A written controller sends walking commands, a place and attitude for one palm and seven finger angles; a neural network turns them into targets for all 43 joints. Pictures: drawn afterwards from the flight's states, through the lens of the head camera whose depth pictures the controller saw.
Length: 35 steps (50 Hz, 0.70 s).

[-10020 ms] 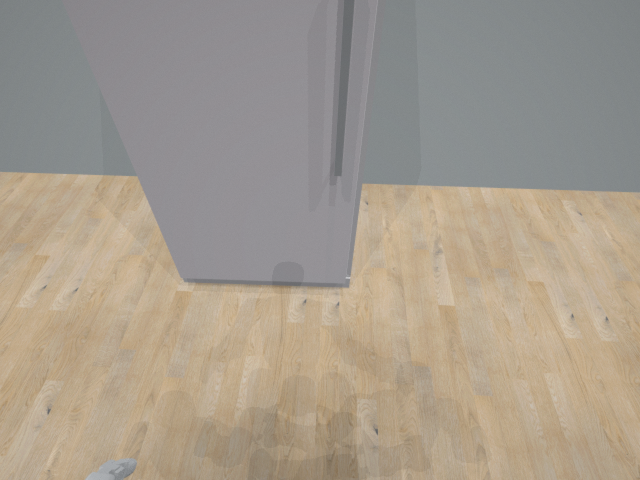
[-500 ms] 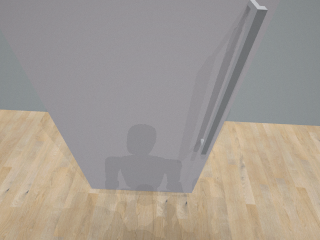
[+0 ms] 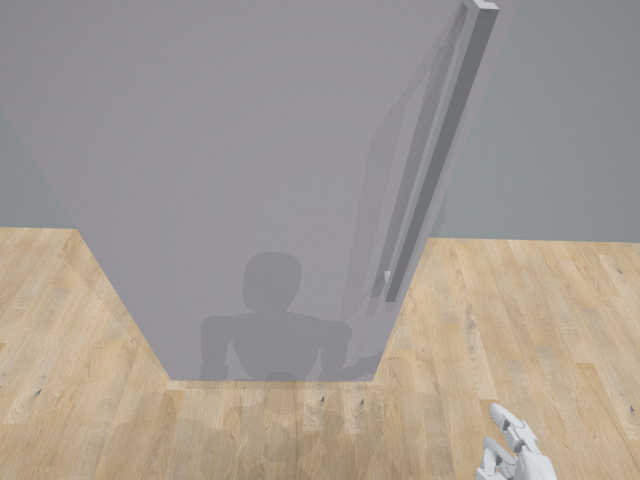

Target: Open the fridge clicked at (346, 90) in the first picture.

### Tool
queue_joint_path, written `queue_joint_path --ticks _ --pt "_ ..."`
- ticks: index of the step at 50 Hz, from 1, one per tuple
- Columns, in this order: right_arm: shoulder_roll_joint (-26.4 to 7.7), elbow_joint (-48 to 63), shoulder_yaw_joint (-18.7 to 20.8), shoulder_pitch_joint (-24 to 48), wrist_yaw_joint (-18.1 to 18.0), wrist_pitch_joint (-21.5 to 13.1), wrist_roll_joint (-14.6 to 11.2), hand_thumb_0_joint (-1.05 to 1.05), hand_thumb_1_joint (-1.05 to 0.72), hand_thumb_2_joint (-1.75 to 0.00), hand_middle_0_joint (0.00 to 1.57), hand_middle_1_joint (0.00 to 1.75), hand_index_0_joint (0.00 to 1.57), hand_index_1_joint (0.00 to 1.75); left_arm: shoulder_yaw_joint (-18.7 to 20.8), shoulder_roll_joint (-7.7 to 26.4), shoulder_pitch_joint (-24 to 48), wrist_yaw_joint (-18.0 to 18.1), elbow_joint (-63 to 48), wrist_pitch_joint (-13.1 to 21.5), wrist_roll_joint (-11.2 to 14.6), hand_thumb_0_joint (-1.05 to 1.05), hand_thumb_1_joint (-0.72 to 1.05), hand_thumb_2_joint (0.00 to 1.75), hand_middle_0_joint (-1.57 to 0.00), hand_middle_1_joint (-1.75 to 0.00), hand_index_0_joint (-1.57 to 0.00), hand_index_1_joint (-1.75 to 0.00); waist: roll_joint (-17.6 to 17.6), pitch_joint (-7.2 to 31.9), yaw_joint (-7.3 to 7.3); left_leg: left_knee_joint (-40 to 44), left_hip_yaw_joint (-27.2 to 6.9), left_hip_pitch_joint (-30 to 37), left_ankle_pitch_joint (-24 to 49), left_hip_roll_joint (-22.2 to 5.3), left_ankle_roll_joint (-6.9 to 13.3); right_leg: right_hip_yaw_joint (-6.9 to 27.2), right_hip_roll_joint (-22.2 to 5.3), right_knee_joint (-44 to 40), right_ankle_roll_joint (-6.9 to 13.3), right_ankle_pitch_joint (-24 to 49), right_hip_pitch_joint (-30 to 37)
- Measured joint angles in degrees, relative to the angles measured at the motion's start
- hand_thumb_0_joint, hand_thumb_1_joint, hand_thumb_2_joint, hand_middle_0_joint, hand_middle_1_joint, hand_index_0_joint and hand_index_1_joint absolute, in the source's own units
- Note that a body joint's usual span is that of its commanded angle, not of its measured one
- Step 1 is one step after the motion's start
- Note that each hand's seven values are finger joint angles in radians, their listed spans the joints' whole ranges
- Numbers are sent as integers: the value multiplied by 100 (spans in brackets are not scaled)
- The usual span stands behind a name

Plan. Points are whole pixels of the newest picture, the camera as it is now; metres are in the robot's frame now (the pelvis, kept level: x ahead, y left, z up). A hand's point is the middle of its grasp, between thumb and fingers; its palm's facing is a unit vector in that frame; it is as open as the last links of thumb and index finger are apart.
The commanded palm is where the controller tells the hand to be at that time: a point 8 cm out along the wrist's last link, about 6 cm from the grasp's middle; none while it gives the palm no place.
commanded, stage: raise the hand to about handle height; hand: right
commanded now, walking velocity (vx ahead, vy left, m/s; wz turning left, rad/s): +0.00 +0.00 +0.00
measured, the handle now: (418, 191) +0.48 -0.11 +0.11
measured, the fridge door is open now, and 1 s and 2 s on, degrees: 0 0 0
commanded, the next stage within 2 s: move the hooked fingers beside the handle in 1.96 s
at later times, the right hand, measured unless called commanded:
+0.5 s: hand (509, 446) +0.18 -0.20 +0.01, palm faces -0.03 +1.00 -0.07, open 9.9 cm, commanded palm +0.15 -0.26 +0.02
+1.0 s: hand (565, 387) +0.22 -0.25 +0.07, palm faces +0.01 +1.00 -0.07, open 12.8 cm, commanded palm +0.19 -0.30 +0.08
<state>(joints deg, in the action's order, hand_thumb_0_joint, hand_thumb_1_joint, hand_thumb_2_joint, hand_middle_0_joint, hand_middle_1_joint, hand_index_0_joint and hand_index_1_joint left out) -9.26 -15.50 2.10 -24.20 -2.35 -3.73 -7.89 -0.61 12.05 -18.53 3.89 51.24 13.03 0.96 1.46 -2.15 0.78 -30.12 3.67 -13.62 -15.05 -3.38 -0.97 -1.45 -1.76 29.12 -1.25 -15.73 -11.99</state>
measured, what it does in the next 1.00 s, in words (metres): stands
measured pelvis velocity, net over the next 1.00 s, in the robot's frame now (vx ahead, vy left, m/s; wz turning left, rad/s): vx -0.01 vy -0.01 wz -0.01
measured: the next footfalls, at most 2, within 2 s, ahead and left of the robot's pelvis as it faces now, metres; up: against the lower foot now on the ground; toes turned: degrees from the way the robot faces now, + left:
none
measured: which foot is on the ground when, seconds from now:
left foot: down 0.00-1.00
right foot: down 0.00-1.00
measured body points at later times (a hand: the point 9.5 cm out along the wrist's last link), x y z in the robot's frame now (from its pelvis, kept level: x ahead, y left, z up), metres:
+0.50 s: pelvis -0.03 +0.00 -0.07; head +0.00 -0.01 +0.38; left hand +0.18 +0.19 -0.13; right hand +0.17 -0.25 +0.01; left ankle +0.01 +0.13 -0.74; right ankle +0.00 -0.13 -0.74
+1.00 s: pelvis -0.01 -0.01 -0.03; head -0.01 -0.01 +0.42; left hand +0.17 +0.24 -0.08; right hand +0.22 -0.30 +0.08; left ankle +0.01 +0.13 -0.74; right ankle +0.00 -0.13 -0.74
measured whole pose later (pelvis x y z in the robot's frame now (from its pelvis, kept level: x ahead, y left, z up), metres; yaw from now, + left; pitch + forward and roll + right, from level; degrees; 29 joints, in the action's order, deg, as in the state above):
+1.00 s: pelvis -0.01 -0.01 -0.03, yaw +0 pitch +2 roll +2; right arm -19.5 -1.7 18.6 -12.5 22.4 -8.4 -19.0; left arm -2.1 16.8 -14.8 5.2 34.9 19.3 2.2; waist 1.4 2.7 1.5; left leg -43.4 4.3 -24.2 -20.7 -3.0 -1.5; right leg 0.3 -2.5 46.7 -0.5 -23.7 -24.9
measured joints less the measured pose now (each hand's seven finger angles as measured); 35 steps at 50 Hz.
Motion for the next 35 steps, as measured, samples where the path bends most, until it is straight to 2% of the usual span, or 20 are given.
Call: queue_joint_path --ticks 3,6,8,10,12,14,16,20,23,27,30,35 --pt "-1 492 251 403 509 -1100 -287 1 -84 -87 20 35 21 34 97 131 305 -165 -621 353 -58 1 90 90 -20 -30 -20 -30 -94 335 -118 -632 11 -735 -205 -67 -6 44 36 639 15 -193 -750" --pt "-12 498 467 666 1440 -2303 -510 0 -79 -84 20 38 21 38 239 251 692 -410 -1282 502 -107 1 90 90 -20 -30 -20 -30 -235 609 -137 -1550 -106 -1670 -520 -63 26 -24 -4 1563 5 -555 -1641" --pt "-74 563 519 622 2026 -2690 -564 0 -75 -83 21 40 21 40 323 356 891 -527 -1706 491 -87 1 90 90 -20 -30 -20 -30 -304 752 -93 -2171 -187 -2221 -761 -56 -2 -58 -27 2157 0 -731 -2154" --pt "-140 717 515 447 2374 -2559 -666 0 -71 -81 21 43 22 43 374 440 1023 -539 -2068 391 -27 1 90 90 -20 -30 -20 -30 -372 832 -23 -2663 -243 -2594 -1015 -64 -10 -76 -29 2675 18 -1005 -2524" --pt "-165 902 516 224 2433 -2154 -747 0 -66 -79 22 46 22 46 388 494 1079 -476 -2353 271 26 1 90 90 -20 -30 -20 -30 -391 842 50 -2994 -223 -2801 -1139 -76 2 -32 -28 3034 20 -1216 -2752" --pt "-182 1200 535 -48 2242 -1749 -726 0 -61 -77 22 49 23 49 363 490 1064 -387 -2539 184 45 1 90 90 -20 -30 -20 -30 -360 809 126 -3139 -146 -2838 -1223 -65 -12 58 -46 3253 9 -1318 -2856" --pt "-245 1598 551 -277 1980 -1518 -644 1 -57 -75 23 52 23 52 280 430 996 -292 -2603 147 28 1 91 90 -20 -30 -20 -30 -317 771 195 -3165 -37 -2795 -1261 -40 4 170 -74 3375 1 -1380 -2897" --pt "-416 2138 632 -269 1795 -1519 -565 1 -47 -71 23 58 24 58 -4 242 850 -174 -2402 141 19 1 90 90 -20 -30 -20 -30 -176 676 260 -3037 191 -2620 -1228 10 43 398 -115 3445 -18 -1389 -2899" --pt "-545 2171 696 123 1980 -1412 -626 1 -40 -68 24 62 24 62 -231 81 753 -116 -2129 153 29 1 90 90 -20 -30 -20 -30 -62 619 232 -2878 280 -2518 -1142 28 48 484 -122 3372 -24 -1322 -2870" --pt "-701 1904 873 521 2249 -944 -794 1 -31 -64 24 68 25 68 -414 -103 567 -75 -1855 148 59 1 90 90 -20 -30 -21 -30 44 597 88 -2574 245 -2349 -981 45 33 432 -128 3079 -7 -1182 -2686" --pt "-764 1790 1047 547 2272 -676 -924 0 -24 -61 25 73 25 72 -426 -129 373 -66 -1755 201 52 1 90 90 -21 -30 -21 -30 83 619 -22 -2332 160 -2194 -870 49 13 330 -127 2800 19 -1081 -2476" --pt "-787 1737 1294 507 2206 -722 -1049 0 -13 -56 26 80 26 80 -307 74 133 -48 -1643 366 56 1 90 90 -21 -30 -21 -30 87 627 -79 -2038 73 -1949 -761 41 -23 224 -111 2470 48 -980 -2181"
